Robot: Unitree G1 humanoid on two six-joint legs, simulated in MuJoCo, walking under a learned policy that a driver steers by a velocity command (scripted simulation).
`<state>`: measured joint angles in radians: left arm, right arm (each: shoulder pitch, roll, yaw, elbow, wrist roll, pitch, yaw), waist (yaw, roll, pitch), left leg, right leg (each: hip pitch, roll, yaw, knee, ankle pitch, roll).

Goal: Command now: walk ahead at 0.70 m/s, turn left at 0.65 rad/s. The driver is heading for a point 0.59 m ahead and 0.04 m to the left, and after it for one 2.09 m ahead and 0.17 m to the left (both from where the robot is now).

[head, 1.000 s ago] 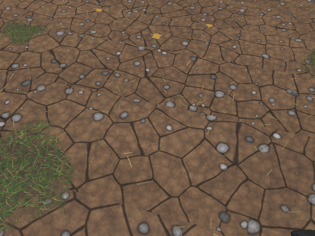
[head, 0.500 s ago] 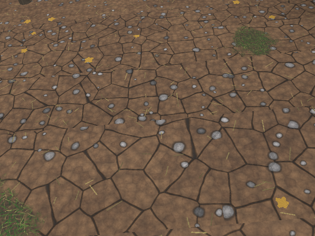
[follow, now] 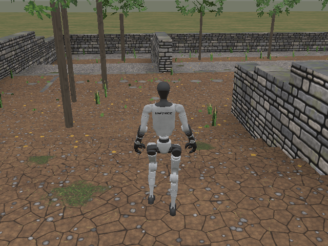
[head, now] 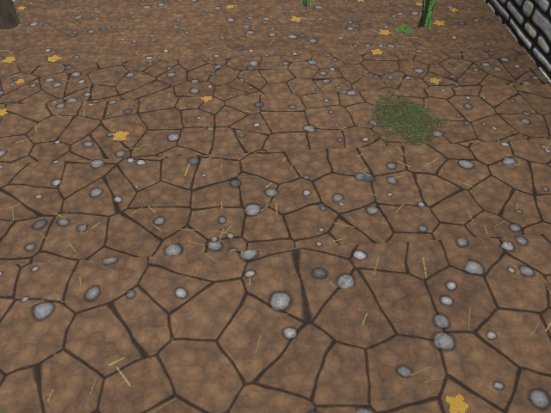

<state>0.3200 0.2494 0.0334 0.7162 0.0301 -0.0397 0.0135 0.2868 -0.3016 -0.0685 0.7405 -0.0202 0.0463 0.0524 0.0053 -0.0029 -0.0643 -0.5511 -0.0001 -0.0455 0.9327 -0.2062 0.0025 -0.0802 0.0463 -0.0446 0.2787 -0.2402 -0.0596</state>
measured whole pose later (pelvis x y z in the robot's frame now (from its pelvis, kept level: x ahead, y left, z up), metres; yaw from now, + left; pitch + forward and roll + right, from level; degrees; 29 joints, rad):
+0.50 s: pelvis +0.28 +0.18 -0.01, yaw +11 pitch +0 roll +1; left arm 0.26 0.28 0.04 0.80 0.01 0.00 -0.06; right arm 0.39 -0.26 -0.03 0.75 -0.02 -0.08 0.01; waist -0.01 -0.03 0.02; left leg 0.00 -0.10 0.15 0.34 -0.35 0.11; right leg -0.69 -0.06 0.06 1.00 -0.04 -0.06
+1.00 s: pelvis +0.68 +0.27 -0.21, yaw -14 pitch -1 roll -4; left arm 0.43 0.26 0.05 0.96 0.01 -0.04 0.00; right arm 0.01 -0.16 0.05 0.66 -0.02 -0.06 -0.04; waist 0.08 -0.01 0.14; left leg -0.65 0.09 -0.18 0.88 -0.15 -0.06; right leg -0.18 0.25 0.03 0.59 -0.37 -0.16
